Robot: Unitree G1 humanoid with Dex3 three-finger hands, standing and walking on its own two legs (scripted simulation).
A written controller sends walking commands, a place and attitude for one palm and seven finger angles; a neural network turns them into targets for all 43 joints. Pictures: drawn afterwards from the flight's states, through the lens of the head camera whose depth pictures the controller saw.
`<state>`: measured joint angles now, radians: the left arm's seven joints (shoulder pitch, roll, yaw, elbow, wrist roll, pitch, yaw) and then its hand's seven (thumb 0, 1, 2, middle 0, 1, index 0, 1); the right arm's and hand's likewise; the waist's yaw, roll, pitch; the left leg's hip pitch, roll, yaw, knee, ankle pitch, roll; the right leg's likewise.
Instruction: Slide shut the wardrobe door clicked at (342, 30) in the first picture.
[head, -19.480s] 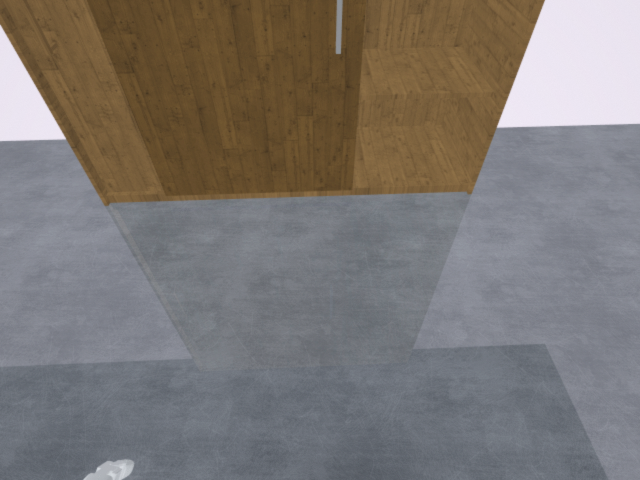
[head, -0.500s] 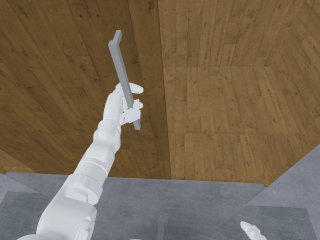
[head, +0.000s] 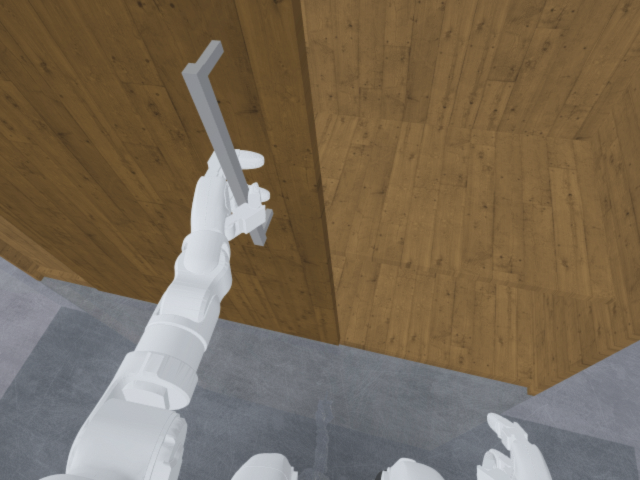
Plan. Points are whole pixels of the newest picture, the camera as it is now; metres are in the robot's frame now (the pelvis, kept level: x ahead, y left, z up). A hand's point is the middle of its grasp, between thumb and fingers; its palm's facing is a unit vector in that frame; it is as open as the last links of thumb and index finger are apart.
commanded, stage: step sideways, sliding the door along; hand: left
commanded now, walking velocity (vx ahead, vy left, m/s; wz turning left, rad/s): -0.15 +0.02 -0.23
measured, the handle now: (241, 165) +0.47 +0.15 +0.10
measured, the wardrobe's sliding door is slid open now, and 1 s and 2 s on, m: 0.55 0.41 0.26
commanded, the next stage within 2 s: none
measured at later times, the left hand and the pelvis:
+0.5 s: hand (303, 221) +0.40 +0.07 +0.07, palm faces -0.03 -0.99 -0.16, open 5.9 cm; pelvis +0.03 -0.01 +0.00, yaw -3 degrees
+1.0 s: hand (359, 231) +0.39 -0.01 +0.07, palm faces -0.07 -0.98 -0.16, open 5.9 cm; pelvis +0.00 -0.06 -0.01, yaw -6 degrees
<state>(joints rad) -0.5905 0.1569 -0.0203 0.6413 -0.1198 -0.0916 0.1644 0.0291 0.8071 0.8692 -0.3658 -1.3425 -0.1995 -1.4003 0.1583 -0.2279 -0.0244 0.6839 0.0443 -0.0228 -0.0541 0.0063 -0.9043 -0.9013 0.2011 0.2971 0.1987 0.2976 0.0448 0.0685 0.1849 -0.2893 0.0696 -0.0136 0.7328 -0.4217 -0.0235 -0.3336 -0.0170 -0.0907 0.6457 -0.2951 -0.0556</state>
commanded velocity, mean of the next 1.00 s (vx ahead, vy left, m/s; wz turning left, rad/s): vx -0.15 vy -0.20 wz -0.17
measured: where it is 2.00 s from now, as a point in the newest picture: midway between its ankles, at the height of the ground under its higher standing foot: outside the picture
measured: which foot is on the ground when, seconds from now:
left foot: up 0.00-0.00, down 0.02-1.00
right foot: down 0.00-0.70, up 0.72-0.92, down 0.94-1.00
